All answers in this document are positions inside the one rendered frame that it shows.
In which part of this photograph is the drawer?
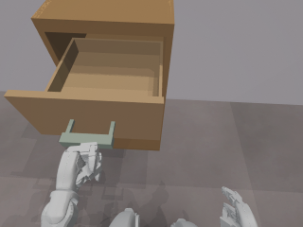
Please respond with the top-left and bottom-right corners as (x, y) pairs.
(4, 37), (164, 141)

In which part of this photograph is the robot left shin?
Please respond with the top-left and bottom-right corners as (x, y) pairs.
(124, 208), (134, 212)

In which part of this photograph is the left robot thigh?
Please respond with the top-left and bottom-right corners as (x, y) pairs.
(109, 211), (140, 227)

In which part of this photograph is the left robot forearm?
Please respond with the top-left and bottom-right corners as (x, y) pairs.
(41, 189), (80, 227)

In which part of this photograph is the robot left hand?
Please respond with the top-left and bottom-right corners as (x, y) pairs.
(56, 142), (103, 193)

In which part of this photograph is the handle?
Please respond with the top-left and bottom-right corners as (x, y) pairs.
(59, 119), (116, 149)

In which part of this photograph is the cabinet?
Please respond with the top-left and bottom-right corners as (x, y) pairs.
(30, 0), (175, 151)

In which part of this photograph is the robot right hand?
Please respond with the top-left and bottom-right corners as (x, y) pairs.
(220, 186), (258, 227)

